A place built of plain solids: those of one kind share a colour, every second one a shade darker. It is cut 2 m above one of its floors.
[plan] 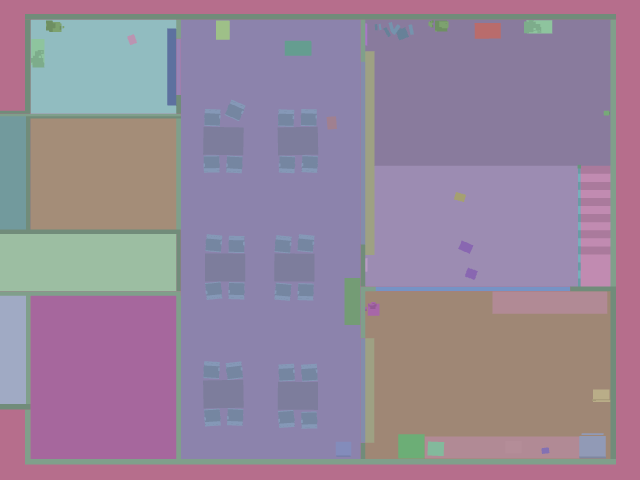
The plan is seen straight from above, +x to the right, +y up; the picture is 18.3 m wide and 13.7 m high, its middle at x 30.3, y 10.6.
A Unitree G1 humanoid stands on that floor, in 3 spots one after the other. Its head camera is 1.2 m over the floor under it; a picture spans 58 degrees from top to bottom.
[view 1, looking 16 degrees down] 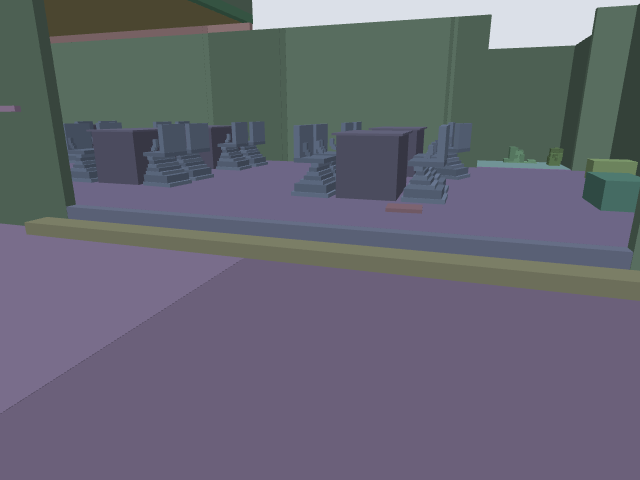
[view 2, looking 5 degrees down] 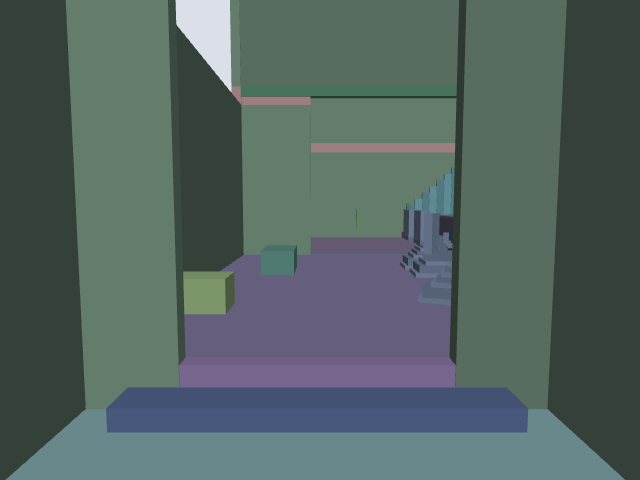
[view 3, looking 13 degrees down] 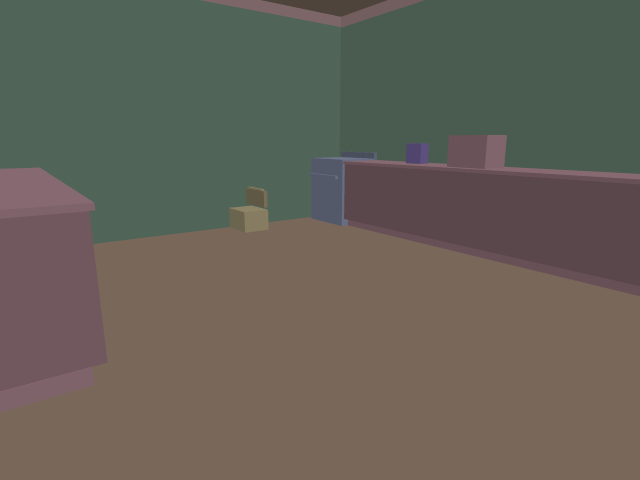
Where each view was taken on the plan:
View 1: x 35.09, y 14.47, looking -162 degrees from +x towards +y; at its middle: floor_gap_doma_step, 3.83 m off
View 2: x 23.77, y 15.53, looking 0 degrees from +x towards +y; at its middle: floor_doma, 13.78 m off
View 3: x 32.98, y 8.82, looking -36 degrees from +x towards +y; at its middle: floor_kitchen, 5.33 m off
